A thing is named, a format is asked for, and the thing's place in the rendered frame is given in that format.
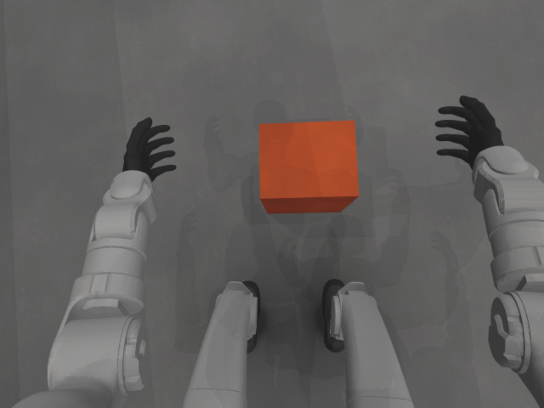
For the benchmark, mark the robot left upper arm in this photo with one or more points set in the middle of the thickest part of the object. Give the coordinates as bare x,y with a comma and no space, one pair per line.
96,363

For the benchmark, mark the right robot foot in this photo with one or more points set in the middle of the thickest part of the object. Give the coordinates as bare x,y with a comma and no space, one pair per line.
330,289

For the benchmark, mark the robot right forearm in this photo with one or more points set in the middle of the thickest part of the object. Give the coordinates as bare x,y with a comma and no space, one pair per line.
512,199

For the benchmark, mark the robot right upper arm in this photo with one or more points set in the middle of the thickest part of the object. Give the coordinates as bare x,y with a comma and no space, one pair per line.
516,337

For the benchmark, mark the robot right shin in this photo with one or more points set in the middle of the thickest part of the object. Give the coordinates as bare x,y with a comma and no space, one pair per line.
351,286

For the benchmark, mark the carton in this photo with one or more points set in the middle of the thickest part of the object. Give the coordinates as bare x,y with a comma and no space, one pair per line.
308,167

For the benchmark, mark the robot left forearm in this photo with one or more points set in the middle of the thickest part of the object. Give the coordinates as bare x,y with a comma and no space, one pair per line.
112,284

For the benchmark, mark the robot left hand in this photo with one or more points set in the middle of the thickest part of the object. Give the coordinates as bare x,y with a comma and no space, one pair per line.
137,156

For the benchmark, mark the robot right hand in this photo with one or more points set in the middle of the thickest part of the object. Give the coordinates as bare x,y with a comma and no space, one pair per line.
480,127

